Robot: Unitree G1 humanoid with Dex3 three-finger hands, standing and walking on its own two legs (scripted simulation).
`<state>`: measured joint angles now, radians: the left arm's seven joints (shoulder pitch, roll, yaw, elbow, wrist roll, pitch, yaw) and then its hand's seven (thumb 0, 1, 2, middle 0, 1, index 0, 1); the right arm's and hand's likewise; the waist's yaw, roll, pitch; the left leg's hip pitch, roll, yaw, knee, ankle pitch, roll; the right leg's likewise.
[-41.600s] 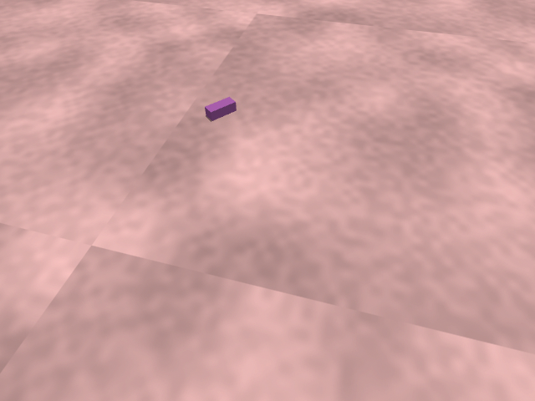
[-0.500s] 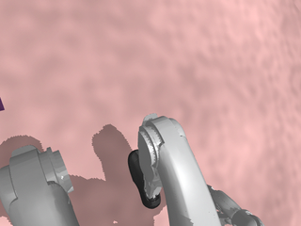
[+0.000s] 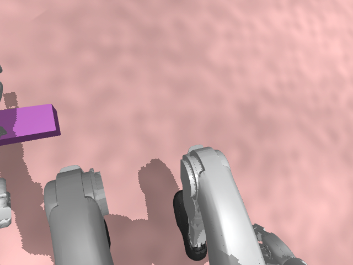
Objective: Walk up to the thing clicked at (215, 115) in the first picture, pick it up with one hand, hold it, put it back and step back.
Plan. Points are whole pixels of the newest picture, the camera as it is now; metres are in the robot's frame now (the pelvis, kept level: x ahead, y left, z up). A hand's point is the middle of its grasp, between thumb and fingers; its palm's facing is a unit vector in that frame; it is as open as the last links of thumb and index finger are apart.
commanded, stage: withdraw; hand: left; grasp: from above
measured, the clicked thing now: (17, 126) +0.43 +0.34 -0.28
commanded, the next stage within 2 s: home in 0.56 s
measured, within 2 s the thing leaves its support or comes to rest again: neither
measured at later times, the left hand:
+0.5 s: hand out of the picture +0.40 +0.34 -0.14, palm faces -0.50 -0.11 -0.86, open 13.9 cm
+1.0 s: hand out of the picture +0.39 +0.34 -0.03, palm faces -0.36 -0.33 -0.88, open 11.1 cm
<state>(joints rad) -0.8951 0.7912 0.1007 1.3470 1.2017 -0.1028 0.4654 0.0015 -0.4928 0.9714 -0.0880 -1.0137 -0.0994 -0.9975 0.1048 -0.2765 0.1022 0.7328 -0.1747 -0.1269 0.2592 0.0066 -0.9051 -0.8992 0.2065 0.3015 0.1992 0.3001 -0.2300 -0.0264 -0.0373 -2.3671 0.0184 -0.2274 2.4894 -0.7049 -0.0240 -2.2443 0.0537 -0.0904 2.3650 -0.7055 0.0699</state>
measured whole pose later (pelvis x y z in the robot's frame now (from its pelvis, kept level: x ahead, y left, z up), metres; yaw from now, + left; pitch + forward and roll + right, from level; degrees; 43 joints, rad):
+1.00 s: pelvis +0.00 +0.00 +0.09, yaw +5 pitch +35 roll -8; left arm -0.64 0.63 0.07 0.88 0.87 -0.03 0.10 0.00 0.18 0.83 -0.21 -0.49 -0.20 -0.49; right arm 0.18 -0.24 0.01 0.67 -0.04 0.02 0.12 0.01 -0.90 -0.90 0.21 0.30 0.20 0.30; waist -0.13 0.06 -0.15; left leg -2.14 0.03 -0.13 2.19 -0.67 -0.01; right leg -2.05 0.01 -0.03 2.12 -0.69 0.07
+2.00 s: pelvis +0.08 +0.01 +0.40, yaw +13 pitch +12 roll -3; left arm 0.52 0.22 0.04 -0.18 -0.07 0.48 0.05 0.01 0.91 0.90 -0.20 -0.30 -0.21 -0.30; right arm 0.31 -0.21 0.03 0.51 0.02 -0.20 -0.19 0.02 -0.90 -0.90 0.21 0.30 0.20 0.30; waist -0.05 0.06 -0.18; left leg -0.74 0.04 -0.07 1.04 -0.49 -0.02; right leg -0.66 -0.01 -0.05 0.95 -0.49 0.03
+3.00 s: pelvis +0.07 +0.00 +0.40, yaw +13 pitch +9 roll -3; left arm 0.50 0.22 0.03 -0.14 -0.05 0.47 0.02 0.01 0.91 0.90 -0.20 -0.30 -0.20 -0.30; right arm 0.28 -0.21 0.03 0.54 0.00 -0.24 -0.19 0.02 -0.90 -0.90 0.21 0.30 0.20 0.30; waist -0.03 0.04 -0.15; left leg -0.71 0.04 -0.07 1.02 -0.48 -0.03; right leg -0.63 -0.01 -0.05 0.95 -0.49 0.02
